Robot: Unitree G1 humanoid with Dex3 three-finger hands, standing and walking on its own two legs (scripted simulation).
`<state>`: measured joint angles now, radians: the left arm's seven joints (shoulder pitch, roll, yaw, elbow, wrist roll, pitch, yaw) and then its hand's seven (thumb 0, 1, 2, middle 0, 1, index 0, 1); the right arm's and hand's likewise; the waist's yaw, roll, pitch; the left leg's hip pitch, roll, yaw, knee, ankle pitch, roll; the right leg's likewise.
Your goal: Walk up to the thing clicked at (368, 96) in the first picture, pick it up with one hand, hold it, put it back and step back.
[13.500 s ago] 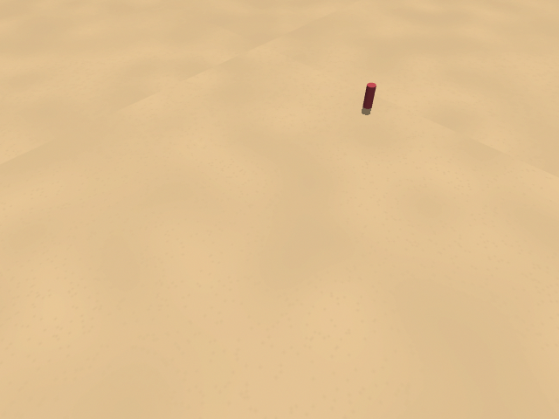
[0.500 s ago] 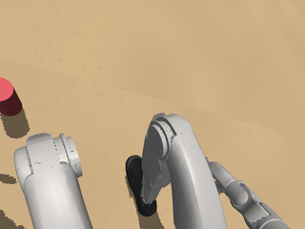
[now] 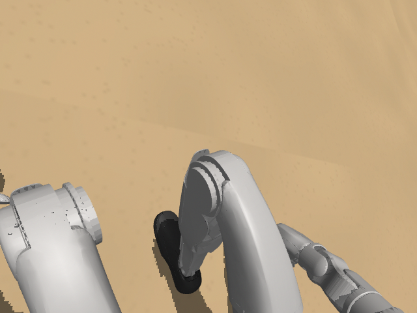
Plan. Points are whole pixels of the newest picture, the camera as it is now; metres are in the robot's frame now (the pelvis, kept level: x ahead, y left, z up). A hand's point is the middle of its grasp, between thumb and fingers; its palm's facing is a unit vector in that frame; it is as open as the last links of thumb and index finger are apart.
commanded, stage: rest palm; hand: left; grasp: from the side
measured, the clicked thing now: out of the picture +0.44 +0.28 -0.21
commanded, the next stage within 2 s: close in 0.10 s
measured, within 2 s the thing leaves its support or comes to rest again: leaves its support in 1.22 s
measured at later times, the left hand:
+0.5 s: hand out of the picture +0.42 +0.27 -0.18, palm faces +0.25 -0.97 -0.01, open 12.6 cm
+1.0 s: hand out of the picture +0.43 +0.27 -0.18, palm faces +0.28 -0.96 -0.03, open 7.9 cm
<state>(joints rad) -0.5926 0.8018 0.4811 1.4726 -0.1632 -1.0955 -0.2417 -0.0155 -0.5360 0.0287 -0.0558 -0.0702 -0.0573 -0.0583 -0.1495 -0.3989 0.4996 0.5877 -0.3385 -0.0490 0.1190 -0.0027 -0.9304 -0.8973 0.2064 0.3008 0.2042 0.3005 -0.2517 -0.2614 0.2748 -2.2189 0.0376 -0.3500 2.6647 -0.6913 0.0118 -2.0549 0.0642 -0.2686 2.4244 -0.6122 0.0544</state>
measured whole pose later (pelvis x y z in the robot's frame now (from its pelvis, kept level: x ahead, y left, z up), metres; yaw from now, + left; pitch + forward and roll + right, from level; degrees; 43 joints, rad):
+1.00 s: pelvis +0.00 +0.00 +0.00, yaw -2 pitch +10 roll -18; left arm -0.64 0.87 0.45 1.49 -0.10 -1.13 -0.04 -0.03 0.00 0.87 -0.74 -0.97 -0.80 -1.00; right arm -0.19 -0.38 0.56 0.55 -0.37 0.01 0.13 0.00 -0.89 -0.89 0.21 0.30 0.20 0.30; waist -0.26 -0.30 0.34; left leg -2.21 0.05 -0.40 2.68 -0.72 0.01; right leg -2.04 0.09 -0.30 2.40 -0.60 0.06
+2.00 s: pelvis +0.02 -0.01 +0.05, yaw +6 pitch +28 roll -10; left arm -0.52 0.53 0.34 0.85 -0.15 -0.66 -0.16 -0.03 -0.15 1.11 -0.81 -1.07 -0.88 -1.11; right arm 0.02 -0.30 0.18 0.61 -0.11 0.06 0.10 0.00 -0.89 -0.89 0.21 0.30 0.20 0.30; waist -0.13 -0.04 -0.03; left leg -2.25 0.04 -0.18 2.45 -0.70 0.00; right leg -2.14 0.01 -0.15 2.33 -0.68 0.01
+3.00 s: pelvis +0.02 -0.02 +0.09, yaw +10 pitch +32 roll -5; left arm -0.61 0.43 0.37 0.91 -0.13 -0.59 -0.22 -0.03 -0.15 1.11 -0.82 -1.07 -0.88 -1.11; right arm 0.10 -0.28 0.07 0.65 -0.06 0.02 0.05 0.00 -0.90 -0.89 0.20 0.30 0.20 0.30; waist -0.13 0.00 -0.12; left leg -2.15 0.04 -0.10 2.27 -0.68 0.00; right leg -2.09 -0.01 -0.08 2.22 -0.69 -0.01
